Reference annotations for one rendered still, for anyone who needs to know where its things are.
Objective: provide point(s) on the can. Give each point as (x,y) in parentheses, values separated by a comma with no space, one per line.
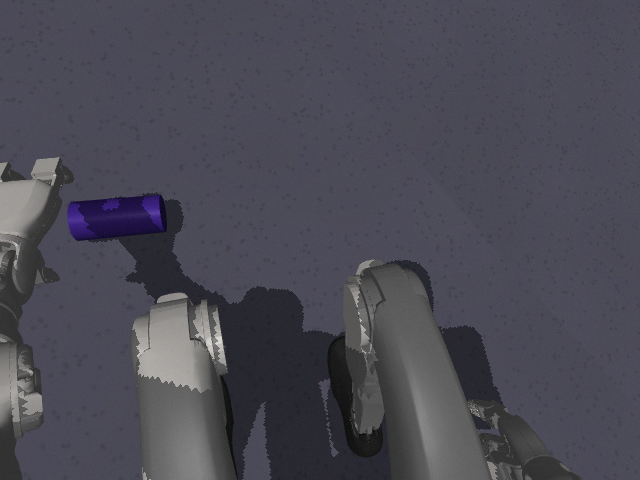
(117,217)

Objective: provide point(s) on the left robot arm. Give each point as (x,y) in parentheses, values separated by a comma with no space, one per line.
(21,406)

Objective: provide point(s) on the left robot foot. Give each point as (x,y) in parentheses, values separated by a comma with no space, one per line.
(230,421)

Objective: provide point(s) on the right robot hand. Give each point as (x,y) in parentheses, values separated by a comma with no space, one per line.
(507,454)

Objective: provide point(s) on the right robot arm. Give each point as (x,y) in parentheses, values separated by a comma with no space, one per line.
(547,468)

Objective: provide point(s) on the left robot hand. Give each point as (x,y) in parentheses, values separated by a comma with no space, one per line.
(29,208)

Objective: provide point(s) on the right robot foot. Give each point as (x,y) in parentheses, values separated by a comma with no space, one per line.
(362,445)

